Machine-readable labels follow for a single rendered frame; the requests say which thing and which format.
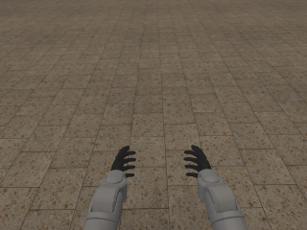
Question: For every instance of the left robot forearm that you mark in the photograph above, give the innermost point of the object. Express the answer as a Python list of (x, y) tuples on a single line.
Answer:
[(105, 208)]

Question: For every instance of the right robot hand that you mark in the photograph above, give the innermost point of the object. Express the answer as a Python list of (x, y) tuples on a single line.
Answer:
[(201, 161)]

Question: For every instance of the right robot forearm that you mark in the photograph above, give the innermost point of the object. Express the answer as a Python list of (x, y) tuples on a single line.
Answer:
[(220, 202)]

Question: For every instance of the left robot hand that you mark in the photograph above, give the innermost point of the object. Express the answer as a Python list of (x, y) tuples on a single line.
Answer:
[(119, 161)]

